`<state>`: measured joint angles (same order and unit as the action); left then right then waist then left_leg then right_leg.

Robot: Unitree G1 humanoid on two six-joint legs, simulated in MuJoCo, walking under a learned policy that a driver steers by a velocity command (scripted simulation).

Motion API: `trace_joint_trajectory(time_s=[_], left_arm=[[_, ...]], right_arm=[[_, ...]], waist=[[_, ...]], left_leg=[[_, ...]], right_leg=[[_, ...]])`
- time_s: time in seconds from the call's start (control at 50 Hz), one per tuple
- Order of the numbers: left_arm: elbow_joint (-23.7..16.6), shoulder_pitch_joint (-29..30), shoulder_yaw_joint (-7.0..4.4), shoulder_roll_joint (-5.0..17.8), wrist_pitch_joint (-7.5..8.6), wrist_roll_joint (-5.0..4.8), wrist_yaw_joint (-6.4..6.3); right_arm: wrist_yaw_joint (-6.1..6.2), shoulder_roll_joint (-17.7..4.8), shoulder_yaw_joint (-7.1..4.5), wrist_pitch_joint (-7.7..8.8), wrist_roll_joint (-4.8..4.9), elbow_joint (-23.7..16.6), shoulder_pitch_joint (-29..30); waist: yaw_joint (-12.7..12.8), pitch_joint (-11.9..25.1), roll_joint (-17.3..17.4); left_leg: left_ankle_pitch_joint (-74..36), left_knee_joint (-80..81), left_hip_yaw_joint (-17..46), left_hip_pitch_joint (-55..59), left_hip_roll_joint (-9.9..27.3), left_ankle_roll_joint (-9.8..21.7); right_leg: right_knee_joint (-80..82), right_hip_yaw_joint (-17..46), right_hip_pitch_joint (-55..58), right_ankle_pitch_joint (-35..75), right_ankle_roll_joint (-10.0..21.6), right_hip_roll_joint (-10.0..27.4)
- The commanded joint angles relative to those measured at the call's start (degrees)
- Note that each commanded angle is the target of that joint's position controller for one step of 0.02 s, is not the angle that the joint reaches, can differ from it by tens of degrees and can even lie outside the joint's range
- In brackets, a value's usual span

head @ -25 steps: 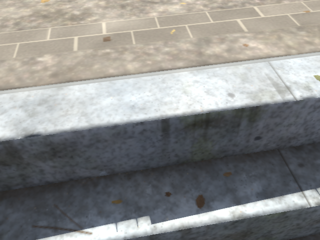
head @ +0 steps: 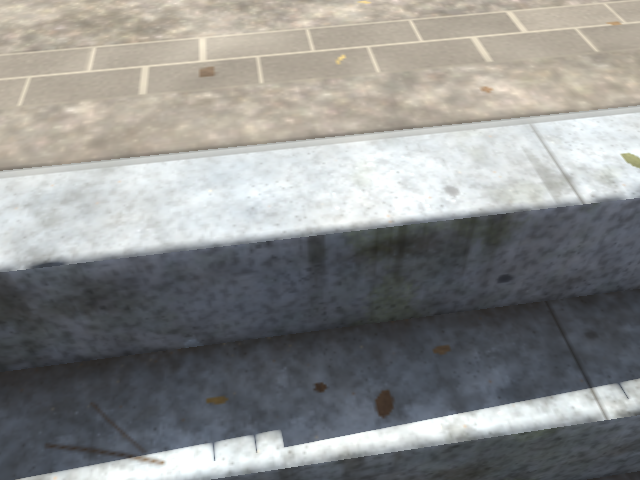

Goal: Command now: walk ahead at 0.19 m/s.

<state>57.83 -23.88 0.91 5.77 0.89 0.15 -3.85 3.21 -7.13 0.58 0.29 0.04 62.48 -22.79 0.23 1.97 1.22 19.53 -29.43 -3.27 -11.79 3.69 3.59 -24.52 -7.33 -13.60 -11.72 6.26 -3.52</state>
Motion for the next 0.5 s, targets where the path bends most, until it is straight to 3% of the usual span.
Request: trace_joint_trajectory(time_s=[0.02, 0.08, 0.14, 0.16, 0.18, 0.2, 0.22, 0.24, 0.26, 0.28, 0.3, 0.32, 0.34, 0.36, 0.38, 0.4, 0.42, 0.44, 0.46, 0.48, 0.5], left_arm=[[0.58, -5.75, -2.7, 8.97, -0.55, -0.24, 0.06], [1.22, -3.42, -3.09, 8.53, -0.71, -0.97, 0.42], [-0.44, 7.42, -2.99, 8.45, -0.22, -1.86, 1.04], [-3.61, 14.77, -0.87, 8.13, -2.56, 5.99, 4.76], [-3.23, 13.37, -1.47, 8.59, -4.14, 6.77, 6.77], [-0.64, 6.73, -2.03, 10.06, -5.0, 6.72, 7.87], [1.15, 2.95, -2.53, 10.75, -4.86, 6.12, 8.27], [1.92, 3.39, -2.15, 9.9, -3.89, 5.32, 8.41], [2.45, 2.45, -1.06, 6.65, -3.13, 5.68, 8.43], [2.34, 2.42, -0.57, 5.25, -2.05, 6.21, 7.9], [1.57, 4.18, -0.94, 6.39, -1.34, 6.04, 7.51], [-0.87, 8.48, -1.2, 7.51, -1.33, 5.3, 7.99], [-3.14, 14.6, -0.83, 7.74, -1.83, 5.33, 7.83], [-4.41, 17.0, -0.47, 7.43, -2.04, 5.87, 7.7], [-4.12, 18.43, -0.85, 6.97, -1.93, 5.17, 8.25], [-2.49, 16.27, -0.98, 6.94, -1.56, 5.0, 8.38], [-0.44, 9.83, -0.98, 6.06, -1.33, 3.66, 8.05], [-0.31, 5.82, -1.17, 6.46, -1.0, 2.72, 7.37], [1.42, 1.18, -1.86, 8.48, -0.38, 2.29, 6.54], [4.39, -6.71, -3.01, 11.73, -0.46, 3.3, 6.12], [9.24, -18.28, -4.03, 14.41, -0.45, 4.71, 6.05]], right_arm=[[-0.47, -3.96, -0.79, 0.46, -0.04, -1.42, -4.67], [-1.03, -2.66, -0.38, 1.14, -0.29, -2.66, -4.35], [-0.8, -1.43, 0.34, 1.59, -0.2, -0.48, -13.97], [-7.99, -2.6, 0.12, 1.61, -7.59, 4.43, -19.97], [-9.33, -3.46, -0.88, 2.73, -7.18, 3.21, -12.37], [-8.94, -3.76, -0.73, 2.66, -6.13, 1.4, -6.17], [-8.56, -4.19, -0.34, 2.0, -5.51, 0.71, -4.42], [-7.85, -5.99, -0.43, 1.31, -5.38, 1.06, -7.08], [-7.06, -7.08, -0.39, 1.1, -5.59, 1.03, -7.48], [-5.84, -7.02, -0.2, 1.54, -5.75, 0.34, -6.21], [-4.77, -5.93, 0.13, 2.51, -4.77, -0.05, -4.48], [-4.12, -5.56, 0.54, 3.03, -3.91, -2.1, 1.56], [-3.78, -5.41, 0.63, 2.72, -3.47, -2.43, 2.35], [-3.68, -6.5, 0.53, 2.74, -2.62, -3.67, 5.37], [-3.93, -8.32, 0.15, 2.85, -0.71, -3.54, 5.75], [-5.25, -10.01, -0.06, 2.9, -2.08, -2.61, 3.54], [-6.9, -11.71, -0.6, 2.25, -3.7, -0.9, 1.35], [-8.63, -13.91, -1.39, 2.01, -4.47, -0.84, 3.91], [-10.84, -15.0, -2.3, 1.97, -5.79, 0.09, 4.13], [-13.2, -11.99, -2.23, 2.28, -6.38, 1.1, 3.18], [-15.51, -6.92, -1.47, 2.34, -6.38, 1.54, 2.88]], waist=[[0.0, -7.83, -6.03], [-0.81, -8.03, -6.46], [-7.33, -7.26, -1.85], [-5.2, 2.5, 3.63], [-2.98, -4.32, 2.26], [-0.17, -2.87, 1.61], [0.66, -2.59, 1.31], [-1.1, -0.08, 3.31], [-2.25, 2.24, 7.99], [-2.71, 2.41, 7.78], [-2.58, 3.21, 5.36], [-2.1, 4.69, -1.82], [-3.04, 5.74, -3.25], [-1.88, 5.05, -1.93], [-1.44, 3.28, 2.98], [-1.03, 1.37, 4.09], [1.13, 1.53, 5.25], [3.9, 2.93, 4.36], [5.73, 4.99, -0.03], [6.86, 10.07, -3.4], [7.09, 11.36, -9.67]], left_leg=[[7.44, -5.78, -0.73, -13.89, -0.86, 4.5], [4.53, -11.75, -2.2, -14.06, -1.68, 6.2], [3.62, -4.03, -1.38, 2.18, -2.01, 9.53], [-3.69, 2.38, -1.77, 1.3, -4.83, 6.59], [-4.32, 1.88, 3.15, -3.71, -1.42, 9.22], [2.22, 4.78, 9.79, -8.35, 1.94, 13.42], [6.62, 9.83, 15.46, -10.82, 5.81, 17.81], [10.59, 14.76, 21.66, -8.19, 10.28, 21.43], [14.21, 20.16, 30.36, -4.57, 15.26, 23.86], [13.83, 21.92, 34.75, -0.39, 17.48, 21.85], [9.83, 21.14, 32.89, 1.8, 16.84, 19.95], [6.82, 19.47, 23.72, 2.12, 13.19, 16.18], [4.57, 19.75, 18.91, 2.09, 9.91, 14.89], [1.61, 19.5, 12.87, -1.49, 6.43, 13.56], [-1.28, 19.42, 7.04, -7.25, 2.49, 13.79], [-10.74, 19.2, 9.97, -10.16, 5.09, 15.06], [-25.51, 19.06, 12.88, -8.63, 9.21, 18.05], [-42.28, 14.82, 12.52, -3.88, 11.39, 19.17], [-61.16, 4.39, 8.7, -2.21, 9.94, 19.3], [-67.58, -9.15, 3.58, -1.19, 4.66, 17.12], [-55.17, -29.95, 0.43, -20.06, -0.37, 14.4]], right_leg=[[12.18, 21.08, -0.81, -28.26, 6.11, 14.16], [13.95, 24.8, -7.28, -30.96, 8.59, 16.91], [6.49, 17.07, -23.21, -24.29, 6.84, 12.43], [9.34, 22.66, -20.68, -32.03, 17.66, 16.64], [7.73, 22.27, -22.21, -28.73, 19.69, 17.38], [4.09, 19.05, -21.06, -24.83, 18.81, 14.38], [-0.99, 15.94, -20.23, -19.26, 16.73, 11.44], [-9.54, 10.46, -22.84, -13.36, 13.8, 8.23], [-23.22, 6.03, -25.42, -3.09, 10.21, 5.95], [-36.48, 9.95, -32.65, -2.64, 9.51, 7.56], [-49.15, 10.45, -37.47, -5.28, 8.24, 6.64], [-45.18, 8.17, -37.43, -4.68, 7.68, 6.74], [-35.75, 6.48, -34.67, -8.69, 6.66, 6.54], [-22.79, 4.24, -25.98, -15.12, 5.9, 6.46], [-12.87, -0.79, -17.09, -18.35, 3.19, 4.78], [-9.72, -0.2, -9.1, -8.72, 1.83, 4.37], [-8.74, -0.59, -6.03, 1.42, 1.5, 3.02], [-4.74, 0.46, -4.61, 7.49, 2.46, 3.02], [-0.08, 2.44, 0.63, 13.52, 4.17, 3.79], [3.19, 4.49, 6.65, 18.1, 6.18, 4.41], [-0.03, 14.66, 20.03, 38.6, 12.92, 10.79]])
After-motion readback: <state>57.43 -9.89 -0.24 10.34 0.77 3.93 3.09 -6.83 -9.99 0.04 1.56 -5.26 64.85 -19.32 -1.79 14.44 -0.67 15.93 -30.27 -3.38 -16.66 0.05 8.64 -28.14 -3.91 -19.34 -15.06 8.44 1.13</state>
